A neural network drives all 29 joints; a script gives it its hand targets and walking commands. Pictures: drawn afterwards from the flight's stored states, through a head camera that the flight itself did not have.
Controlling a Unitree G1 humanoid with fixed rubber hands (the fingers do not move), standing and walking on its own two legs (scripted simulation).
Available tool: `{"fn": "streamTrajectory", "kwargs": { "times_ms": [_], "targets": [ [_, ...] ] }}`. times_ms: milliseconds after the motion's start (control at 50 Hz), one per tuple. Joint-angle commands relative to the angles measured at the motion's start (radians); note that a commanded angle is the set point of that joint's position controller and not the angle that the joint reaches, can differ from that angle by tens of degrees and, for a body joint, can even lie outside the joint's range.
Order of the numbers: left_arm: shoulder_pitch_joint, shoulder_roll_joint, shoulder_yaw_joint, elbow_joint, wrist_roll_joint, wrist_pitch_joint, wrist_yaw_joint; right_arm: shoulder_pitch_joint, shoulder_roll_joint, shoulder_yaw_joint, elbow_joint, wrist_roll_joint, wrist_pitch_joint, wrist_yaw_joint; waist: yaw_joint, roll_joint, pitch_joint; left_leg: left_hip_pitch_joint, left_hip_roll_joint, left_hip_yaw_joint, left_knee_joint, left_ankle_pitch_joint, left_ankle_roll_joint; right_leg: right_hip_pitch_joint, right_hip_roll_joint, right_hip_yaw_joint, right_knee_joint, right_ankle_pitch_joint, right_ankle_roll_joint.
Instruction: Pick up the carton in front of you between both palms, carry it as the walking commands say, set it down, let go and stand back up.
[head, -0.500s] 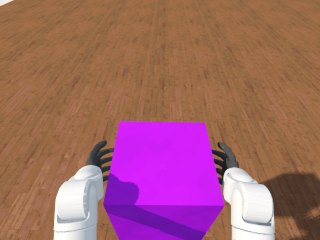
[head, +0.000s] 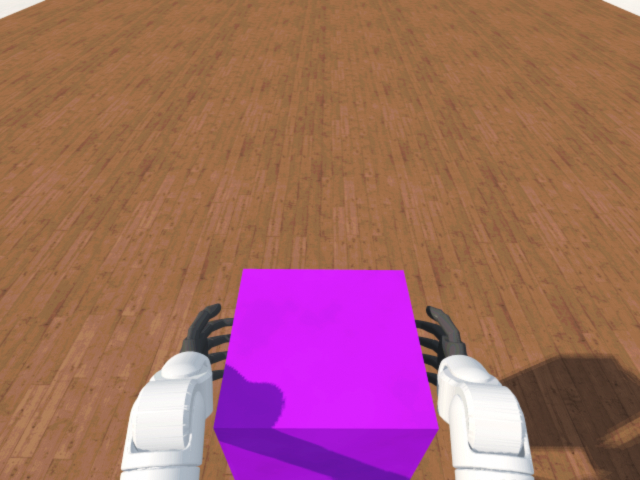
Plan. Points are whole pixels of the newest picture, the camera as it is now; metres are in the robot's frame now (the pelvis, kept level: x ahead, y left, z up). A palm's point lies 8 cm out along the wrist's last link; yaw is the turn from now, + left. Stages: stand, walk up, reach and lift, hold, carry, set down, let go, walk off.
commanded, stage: carry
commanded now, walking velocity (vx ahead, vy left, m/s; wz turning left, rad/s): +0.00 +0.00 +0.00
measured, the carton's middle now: (322, 388) +0.28 +0.00 -0.02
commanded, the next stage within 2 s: hold in 1.24 s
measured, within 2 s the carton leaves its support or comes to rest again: neither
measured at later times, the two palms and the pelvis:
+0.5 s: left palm (194, 383) +0.25 +0.15 +0.05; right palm (452, 385) +0.25 -0.15 +0.05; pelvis -0.05 +0.00 +0.00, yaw +0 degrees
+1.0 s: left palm (201, 396) +0.23 +0.14 +0.04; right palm (464, 398) +0.23 -0.16 +0.04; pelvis -0.06 -0.01 +0.00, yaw +0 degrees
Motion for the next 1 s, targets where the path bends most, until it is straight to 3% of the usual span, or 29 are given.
{"fn": "streamTrajectory", "kwargs": {
  "times_ms": [0,180,280,440,980],
  "targets": [
    [-0.463,-0.823,-0.614,-0.044,-0.283,-0.087,-0.219,-0.461,0.818,0.624,-0.032,0.290,-0.082,0.231,0.008,0.004,-0.232,0.190,0.087,-0.081,-0.025,0.442,0.033,-0.028,-0.099,0.057,-0.063,0.496,-0.002],
    [-0.550,-0.810,-0.419,0.226,-0.140,-0.278,-0.227,-0.533,0.803,0.416,0.239,0.137,-0.274,0.236,0.006,0.011,-0.180,0.171,0.092,-0.096,-0.081,0.303,0.021,-0.103,-0.097,0.077,-0.119,0.284,-0.015],
    [-0.624,-0.887,-0.396,0.314,-0.119,-0.364,-0.245,-0.609,0.876,0.389,0.327,0.113,-0.362,0.254,0.006,0.011,-0.201,0.178,0.092,-0.101,-0.095,0.277,0.020,-0.112,-0.094,0.085,-0.126,0.247,-0.024],
    [-0.569,-0.922,-0.479,0.240,-0.169,-0.320,-0.248,-0.559,0.911,0.472,0.251,0.166,-0.318,0.260,0.006,0.015,-0.250,0.184,0.094,-0.095,-0.087,0.334,0.023,-0.092,-0.093,0.081,-0.095,0.290,-0.023],
    [-0.567,-0.905,-0.472,0.223,-0.170,-0.302,-0.248,-0.559,0.898,0.466,0.237,0.165,-0.297,0.261,0.004,0.006,-0.226,0.154,0.089,-0.088,-0.089,0.302,0.008,-0.122,-0.099,0.094,-0.095,0.309,-0.031]
  ]
}}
